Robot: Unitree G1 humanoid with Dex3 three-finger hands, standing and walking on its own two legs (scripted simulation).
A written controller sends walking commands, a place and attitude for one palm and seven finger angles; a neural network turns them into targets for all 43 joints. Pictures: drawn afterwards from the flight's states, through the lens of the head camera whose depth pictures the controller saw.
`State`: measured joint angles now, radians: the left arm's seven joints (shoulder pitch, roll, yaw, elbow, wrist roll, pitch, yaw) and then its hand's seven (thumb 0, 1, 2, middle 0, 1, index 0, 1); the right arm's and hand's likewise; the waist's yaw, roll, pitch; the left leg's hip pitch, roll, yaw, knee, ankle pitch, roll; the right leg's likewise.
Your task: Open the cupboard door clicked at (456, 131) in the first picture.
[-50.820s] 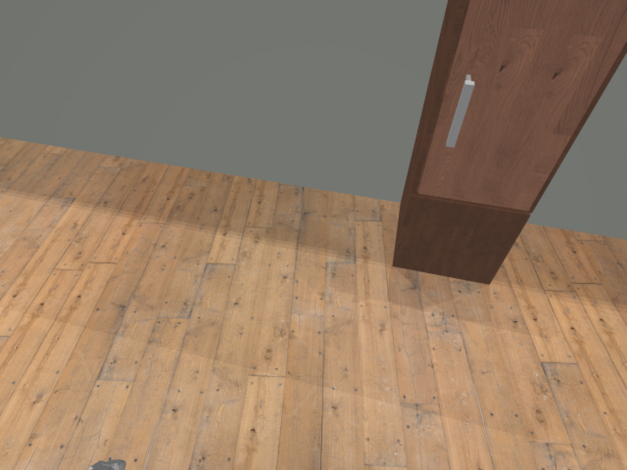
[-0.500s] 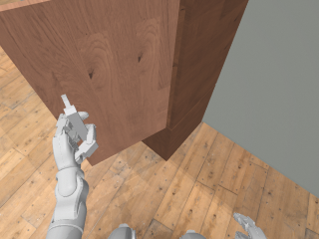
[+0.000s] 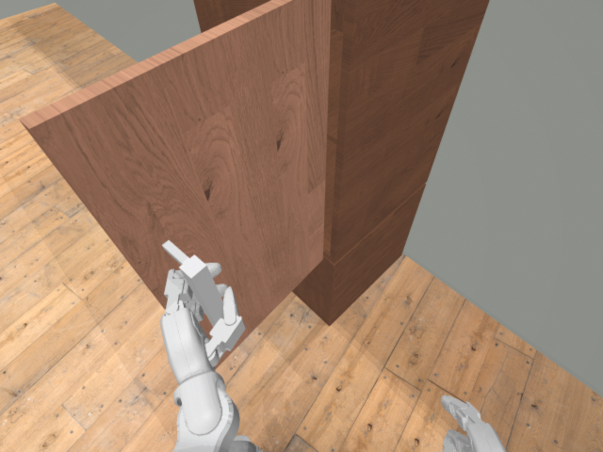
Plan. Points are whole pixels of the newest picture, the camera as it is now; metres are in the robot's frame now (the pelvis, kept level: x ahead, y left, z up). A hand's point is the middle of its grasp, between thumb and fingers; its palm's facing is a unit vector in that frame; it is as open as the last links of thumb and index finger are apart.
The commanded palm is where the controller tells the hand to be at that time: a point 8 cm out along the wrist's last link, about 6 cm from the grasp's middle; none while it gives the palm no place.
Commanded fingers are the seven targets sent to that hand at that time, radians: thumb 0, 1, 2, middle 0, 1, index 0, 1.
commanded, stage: open thumb and fingers to let go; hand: left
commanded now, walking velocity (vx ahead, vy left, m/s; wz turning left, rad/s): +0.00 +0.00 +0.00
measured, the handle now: (200, 292) +0.32 +0.15 +0.04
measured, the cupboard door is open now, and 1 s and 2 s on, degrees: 95 95 97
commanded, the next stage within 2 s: slide the hand sideways off the handle in 0.82 s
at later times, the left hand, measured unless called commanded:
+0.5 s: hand (233, 316) +0.29 +0.10 +0.04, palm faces +0.40 -0.92 -0.01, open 12.2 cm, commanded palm +0.24 +0.15 +0.04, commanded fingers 0.00 -0.50 0.30 -0.27 -1.00 -0.27 -1.00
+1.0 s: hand (232, 325) +0.27 +0.10 +0.04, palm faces +0.22 -0.98 -0.04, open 15.3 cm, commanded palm +0.24 +0.15 +0.04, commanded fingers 0.00 -0.50 0.30 -0.15 -0.30 -0.15 -0.30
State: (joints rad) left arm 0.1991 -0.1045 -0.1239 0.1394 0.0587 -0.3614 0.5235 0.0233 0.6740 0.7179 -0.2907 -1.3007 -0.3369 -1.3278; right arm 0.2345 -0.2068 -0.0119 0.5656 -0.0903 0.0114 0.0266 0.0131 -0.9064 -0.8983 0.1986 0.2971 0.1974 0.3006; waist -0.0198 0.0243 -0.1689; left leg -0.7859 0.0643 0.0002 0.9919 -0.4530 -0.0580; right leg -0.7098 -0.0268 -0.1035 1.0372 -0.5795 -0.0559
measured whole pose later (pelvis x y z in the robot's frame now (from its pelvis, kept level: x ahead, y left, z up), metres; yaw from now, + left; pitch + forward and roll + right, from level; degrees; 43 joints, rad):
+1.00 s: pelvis -0.03 +0.03 -0.01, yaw -1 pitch +14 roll +0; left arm 0.04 -0.05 -0.18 0.27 0.11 -0.38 0.44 -0.02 -0.49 0.30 -0.32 -0.51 -0.31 -0.51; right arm 0.19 -0.18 0.01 0.58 -0.08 0.00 0.02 0.01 -0.91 -0.90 0.20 0.30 0.20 0.30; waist -0.01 0.02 -0.15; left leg -0.86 0.05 0.00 1.06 -0.44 -0.02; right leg -0.77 -0.04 -0.09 1.08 -0.55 -0.02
